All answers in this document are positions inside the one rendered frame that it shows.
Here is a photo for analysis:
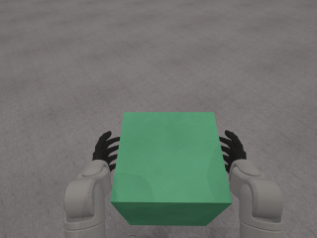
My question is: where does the robot left forearm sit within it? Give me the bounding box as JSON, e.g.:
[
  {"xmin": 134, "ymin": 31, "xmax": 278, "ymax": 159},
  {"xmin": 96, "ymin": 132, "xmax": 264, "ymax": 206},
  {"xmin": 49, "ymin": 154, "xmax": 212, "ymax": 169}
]
[{"xmin": 63, "ymin": 160, "xmax": 112, "ymax": 238}]

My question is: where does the robot right hand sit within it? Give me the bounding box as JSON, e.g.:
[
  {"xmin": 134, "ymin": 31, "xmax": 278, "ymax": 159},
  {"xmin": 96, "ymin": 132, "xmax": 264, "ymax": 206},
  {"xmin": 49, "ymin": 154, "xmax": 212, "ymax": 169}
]
[{"xmin": 219, "ymin": 130, "xmax": 247, "ymax": 174}]

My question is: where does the robot right forearm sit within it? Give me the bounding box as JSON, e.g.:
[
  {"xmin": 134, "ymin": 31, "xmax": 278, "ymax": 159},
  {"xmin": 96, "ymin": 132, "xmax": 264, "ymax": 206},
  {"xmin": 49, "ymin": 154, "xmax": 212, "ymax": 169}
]
[{"xmin": 229, "ymin": 159, "xmax": 284, "ymax": 238}]

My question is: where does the robot left hand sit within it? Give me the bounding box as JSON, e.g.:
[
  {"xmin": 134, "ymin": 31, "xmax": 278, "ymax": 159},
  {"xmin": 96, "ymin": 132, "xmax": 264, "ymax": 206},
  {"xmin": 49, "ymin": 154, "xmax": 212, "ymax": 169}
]
[{"xmin": 92, "ymin": 131, "xmax": 120, "ymax": 172}]

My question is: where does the carton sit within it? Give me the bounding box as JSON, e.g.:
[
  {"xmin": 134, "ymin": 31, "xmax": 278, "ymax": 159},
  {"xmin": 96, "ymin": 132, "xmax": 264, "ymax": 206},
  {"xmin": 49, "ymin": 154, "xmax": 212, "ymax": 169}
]
[{"xmin": 110, "ymin": 112, "xmax": 233, "ymax": 226}]

